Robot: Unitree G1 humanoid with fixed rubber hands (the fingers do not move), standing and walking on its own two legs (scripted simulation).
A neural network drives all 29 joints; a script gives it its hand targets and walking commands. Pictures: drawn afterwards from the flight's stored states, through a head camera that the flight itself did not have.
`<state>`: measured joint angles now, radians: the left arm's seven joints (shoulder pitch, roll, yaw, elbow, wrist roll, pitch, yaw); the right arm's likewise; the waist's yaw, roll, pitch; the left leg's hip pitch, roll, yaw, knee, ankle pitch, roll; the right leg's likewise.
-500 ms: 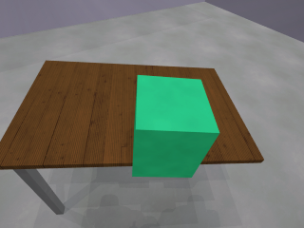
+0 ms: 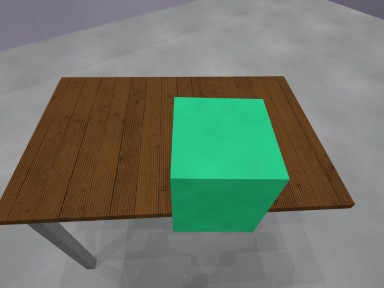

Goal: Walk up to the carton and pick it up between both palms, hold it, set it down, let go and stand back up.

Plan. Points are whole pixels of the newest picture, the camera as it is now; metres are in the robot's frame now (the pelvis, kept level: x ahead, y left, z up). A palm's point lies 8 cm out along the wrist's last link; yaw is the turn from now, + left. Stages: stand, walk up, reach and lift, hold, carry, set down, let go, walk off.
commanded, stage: walk up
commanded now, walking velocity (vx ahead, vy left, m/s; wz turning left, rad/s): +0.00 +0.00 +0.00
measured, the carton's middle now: (216, 168) +0.37 -0.05 +0.02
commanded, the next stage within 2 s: none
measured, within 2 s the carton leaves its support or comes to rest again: neither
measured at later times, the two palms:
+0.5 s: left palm out of the picture -0.02 +0.23 -0.16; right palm out of the picture -0.04 -0.22 -0.16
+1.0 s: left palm out of the picture -0.06 +0.19 -0.14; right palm out of the picture -0.04 -0.28 -0.16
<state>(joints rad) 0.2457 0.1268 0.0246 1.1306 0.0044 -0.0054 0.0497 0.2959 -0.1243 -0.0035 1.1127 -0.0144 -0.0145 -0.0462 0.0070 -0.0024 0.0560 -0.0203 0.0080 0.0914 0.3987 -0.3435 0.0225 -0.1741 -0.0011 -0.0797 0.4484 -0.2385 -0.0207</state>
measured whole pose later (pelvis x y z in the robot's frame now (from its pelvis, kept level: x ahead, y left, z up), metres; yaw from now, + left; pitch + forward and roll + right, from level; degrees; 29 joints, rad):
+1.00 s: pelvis -0.09 -0.03 -0.01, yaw +0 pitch -1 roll +0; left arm 0.24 0.13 0.04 1.00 0.03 0.03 0.05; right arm 0.21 -0.20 -0.07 1.00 -0.03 0.06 -0.02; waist 0.00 0.04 0.07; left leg -0.38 -0.01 -0.02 1.02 -0.48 0.04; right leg -0.33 -0.01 -0.12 0.58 -0.24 -0.06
